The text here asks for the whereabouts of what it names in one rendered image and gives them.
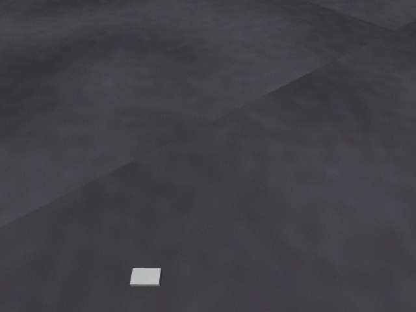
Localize small box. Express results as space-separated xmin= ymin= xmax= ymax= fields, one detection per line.
xmin=130 ymin=268 xmax=161 ymax=286

